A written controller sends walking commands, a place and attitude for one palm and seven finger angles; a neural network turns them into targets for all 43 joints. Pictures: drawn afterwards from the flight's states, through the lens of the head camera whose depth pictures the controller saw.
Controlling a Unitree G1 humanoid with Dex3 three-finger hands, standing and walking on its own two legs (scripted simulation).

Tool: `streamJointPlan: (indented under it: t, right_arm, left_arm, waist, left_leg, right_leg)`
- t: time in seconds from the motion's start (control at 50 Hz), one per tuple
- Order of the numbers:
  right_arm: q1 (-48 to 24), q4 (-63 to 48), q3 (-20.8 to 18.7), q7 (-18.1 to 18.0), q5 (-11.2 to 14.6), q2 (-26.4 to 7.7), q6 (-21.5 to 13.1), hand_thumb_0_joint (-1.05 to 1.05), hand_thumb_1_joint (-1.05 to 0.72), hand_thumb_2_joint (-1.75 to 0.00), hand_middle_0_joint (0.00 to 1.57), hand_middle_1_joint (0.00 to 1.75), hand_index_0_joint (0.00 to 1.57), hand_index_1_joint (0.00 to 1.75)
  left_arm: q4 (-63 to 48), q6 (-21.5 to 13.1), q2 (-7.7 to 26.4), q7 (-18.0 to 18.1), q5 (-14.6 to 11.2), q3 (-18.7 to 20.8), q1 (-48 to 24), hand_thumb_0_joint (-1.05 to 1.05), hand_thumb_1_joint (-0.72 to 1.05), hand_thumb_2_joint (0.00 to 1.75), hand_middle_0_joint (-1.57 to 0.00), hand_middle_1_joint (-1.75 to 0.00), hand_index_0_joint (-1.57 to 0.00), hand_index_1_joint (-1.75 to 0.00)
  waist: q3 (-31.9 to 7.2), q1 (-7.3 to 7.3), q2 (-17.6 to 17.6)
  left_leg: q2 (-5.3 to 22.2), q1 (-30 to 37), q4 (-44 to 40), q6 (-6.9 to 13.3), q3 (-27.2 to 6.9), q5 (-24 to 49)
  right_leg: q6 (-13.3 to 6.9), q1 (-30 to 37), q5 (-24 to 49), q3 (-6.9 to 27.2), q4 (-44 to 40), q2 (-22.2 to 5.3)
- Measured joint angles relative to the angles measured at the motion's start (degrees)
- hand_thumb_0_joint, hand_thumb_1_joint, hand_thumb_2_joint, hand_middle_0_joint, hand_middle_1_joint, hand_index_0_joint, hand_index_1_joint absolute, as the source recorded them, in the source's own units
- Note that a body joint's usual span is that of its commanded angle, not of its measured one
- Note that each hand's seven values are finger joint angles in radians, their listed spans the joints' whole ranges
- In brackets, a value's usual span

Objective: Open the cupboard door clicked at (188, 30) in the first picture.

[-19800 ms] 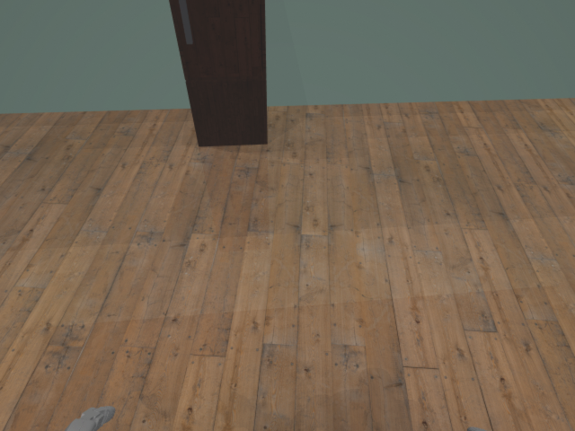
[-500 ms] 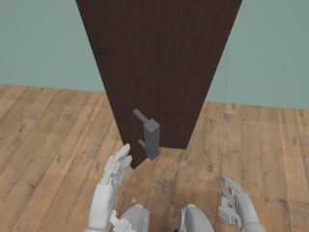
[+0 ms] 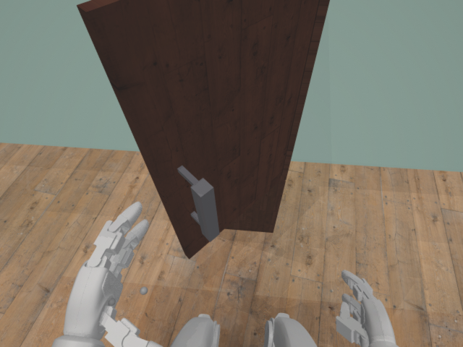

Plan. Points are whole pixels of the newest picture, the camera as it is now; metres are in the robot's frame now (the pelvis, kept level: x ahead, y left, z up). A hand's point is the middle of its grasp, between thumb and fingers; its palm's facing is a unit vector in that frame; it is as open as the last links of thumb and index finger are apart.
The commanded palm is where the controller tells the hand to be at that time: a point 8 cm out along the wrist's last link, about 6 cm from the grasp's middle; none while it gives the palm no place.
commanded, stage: draw the hand back to the body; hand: left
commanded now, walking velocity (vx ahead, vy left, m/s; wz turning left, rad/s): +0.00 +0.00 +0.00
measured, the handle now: (198, 205) +0.35 +0.09 +0.03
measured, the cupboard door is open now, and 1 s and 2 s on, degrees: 49 49 49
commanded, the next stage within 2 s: step back with the hand held close in 1.38 s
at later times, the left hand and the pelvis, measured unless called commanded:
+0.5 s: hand (61, 266) +0.20 +0.21 +0.16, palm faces +0.13 -0.94 -0.30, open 14.9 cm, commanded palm +0.17 +0.26 +0.19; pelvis +0.04 +0.03 +0.08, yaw -1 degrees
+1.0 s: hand out of the picture +0.23 +0.30 +0.28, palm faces +0.42 -0.81 -0.40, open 9.1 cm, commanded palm +0.18 +0.35 +0.29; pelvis +0.04 +0.05 +0.12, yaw -1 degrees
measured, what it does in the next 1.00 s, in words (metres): rises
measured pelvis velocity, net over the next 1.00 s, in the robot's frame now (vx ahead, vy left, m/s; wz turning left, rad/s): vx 0.04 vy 0.05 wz -0.03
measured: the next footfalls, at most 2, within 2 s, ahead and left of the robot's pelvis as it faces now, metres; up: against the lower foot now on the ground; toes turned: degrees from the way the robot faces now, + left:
none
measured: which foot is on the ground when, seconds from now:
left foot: down 0.00-1.00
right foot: down 0.00-1.00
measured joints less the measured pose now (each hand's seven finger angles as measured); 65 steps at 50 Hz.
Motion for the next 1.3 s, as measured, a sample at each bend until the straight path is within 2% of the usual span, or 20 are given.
streamJointPlan:
  t: [0.16,0.32,0.34,0.38,0.44,0.52,0.6,0.72,0.86,1.08,1.2,1.3]
  right_arm:
    - [2.75,-1.33,1.14,-1.53,1.02,-0.95,0.38,0.02,-0.91,-0.90,0.20,0.30,0.20,0.30]
    - [2.83,-0.72,0.13,-2.02,1.39,-2.19,-1.91,0.02,-0.91,-0.90,0.20,0.30,0.20,0.30]
    - [2.90,-0.44,0.00,-2.40,1.23,-2.06,-1.75,0.02,-0.91,-0.90,0.20,0.30,0.20,0.30]
    - [2.92,0.04,-0.03,-3.44,0.87,-1.59,-0.64,0.02,-0.91,-0.90,0.20,0.30,0.20,0.30]
    - [2.82,0.35,0.24,-4.41,0.59,-0.99,0.50,0.02,-0.91,-0.90,0.20,0.30,0.20,0.30]
    - [2.83,1.13,1.39,-5.16,0.28,-0.42,0.82,0.01,-0.91,-0.90,0.20,0.30,0.20,0.30]
    - [2.99,2.91,2.86,-5.23,0.10,-0.14,-0.16,0.01,-0.91,-0.90,0.20,0.30,0.20,0.30]
    - [2.37,5.94,3.74,-4.00,-0.26,-0.49,-2.41,0.02,-0.91,-0.90,0.20,0.30,0.20,0.30]
    - [0.64,8.64,3.54,-2.65,-0.72,-0.60,-3.33,0.02,-0.91,-0.90,0.20,0.30,0.20,0.30]
    - [-1.23,11.33,2.36,-1.38,-1.22,-1.63,-3.95,0.01,-0.91,-0.90,0.20,0.30,0.20,0.30]
    - [-1.64,11.74,1.67,-0.82,-1.30,-1.73,-2.89,0.01,-0.91,-0.90,0.20,0.30,0.20,0.30]
    - [-0.99,12.67,1.63,-1.33,-1.47,-1.47,-3.18,0.02,-0.91,-0.90,0.20,0.30,0.20,0.30]
  left_arm:
    - [0.65,5.73,0.29,-4.31,-2.86,2.39,3.25,-0.01,-0.50,0.30,-0.15,-0.30,-0.15,-0.30]
    - [-1.43,3.50,2.55,-4.78,-5.73,6.34,5.12,-0.02,-0.47,0.32,-0.15,-0.30,-0.16,-0.30]
    - [-2.37,4.55,3.21,-3.22,-3.94,6.41,5.13,-0.02,-0.45,0.32,-0.15,-0.30,-0.16,-0.30]
    - [-4.60,8.99,4.50,1.38,-0.16,5.91,5.74,-0.01,-0.42,0.34,-0.15,-0.30,-0.16,-0.30]
    - [-6.03,14.45,4.61,6.42,3.27,4.99,7.01,-0.01,-0.34,0.37,-0.16,-0.30,-0.16,-0.30]
    - [-6.02,18.83,5.32,10.02,5.37,4.82,6.82,-0.01,-0.22,0.42,-0.16,-0.30,-0.17,-0.30]
    - [-6.55,20.82,6.68,11.90,6.11,6.56,5.06,-0.01,-0.09,0.48,-0.17,-0.30,-0.18,-0.30]
    - [-8.23,21.05,7.08,12.82,6.29,9.79,2.02,-0.01,0.11,0.57,-0.18,-0.30,-0.18,-0.30]
    - [-8.12,20.20,8.36,12.36,5.71,14.66,-1.13,0.00,0.35,0.67,-0.19,-0.30,-0.19,-0.30]
    - [-7.93,17.46,10.12,12.49,4.86,22.93,-7.34,0.01,0.72,0.83,-0.20,-0.30,-0.21,-0.30]
    - [-5.72,17.38,7.61,11.63,4.81,21.30,-6.90,0.01,0.84,0.88,-0.20,-0.30,-0.21,-0.30]
    - [-6.04,17.91,7.71,11.33,5.15,19.76,-5.35,0.01,0.87,0.89,-0.21,-0.30,-0.21,-0.30]
  waist:
    - [0.20,-1.14,0.53]
    - [1.31,-0.79,0.58]
    - [1.23,-0.29,0.45]
    - [1.12,0.24,0.48]
    - [1.43,0.22,1.36]
    - [2.75,0.78,1.78]
    - [4.15,1.48,1.49]
    - [5.87,1.96,2.01]
    - [8.09,2.32,1.53]
    - [10.84,2.96,1.19]
    - [12.13,2.76,1.16]
    - [12.12,2.87,0.65]
  left_leg:
    - [-0.16,9.73,-9.48,0.17,-0.17,3.24]
    - [0.25,15.77,-13.39,0.67,-0.62,3.79]
    - [0.27,16.88,-14.24,0.79,-0.34,3.92]
    - [0.13,19.94,-16.97,1.27,0.23,4.63]
    - [-0.20,24.65,-21.45,1.63,0.70,6.11]
    - [-0.67,30.08,-26.61,2.30,1.34,7.98]
    - [-1.14,34.85,-30.84,2.71,1.44,9.52]
    - [-1.80,41.25,-36.53,3.21,1.57,11.67]
    - [-2.17,47.38,-42.88,3.48,2.19,14.48]
    - [-2.38,52.65,-49.26,3.34,2.51,18.08]
    - [-2.23,53.36,-50.87,3.25,2.76,19.37]
    - [-1.78,53.87,-51.14,2.86,2.63,19.56]
  right_leg:
    - [0.85,9.86,2.90,0.48,-9.34,0.37]
    - [1.20,16.53,4.18,0.36,-14.52,1.10]
    - [1.33,17.53,4.37,0.68,-15.30,1.17]
    - [1.57,20.30,5.07,1.40,-17.65,1.18]
    - [2.38,24.89,6.48,2.14,-21.91,1.05]
    - [3.19,30.08,8.27,3.06,-26.64,0.81]
    - [3.70,34.82,9.66,3.41,-30.64,0.52]
    - [4.54,41.23,11.75,3.87,-36.24,0.09]
    - [4.99,46.96,14.50,4.79,-42.04,-0.05]
    - [4.98,51.91,17.96,5.34,-47.90,-0.07]
    - [4.71,52.41,19.18,5.59,-49.22,0.12]
    - [4.20,53.03,19.47,5.45,-49.76,0.58]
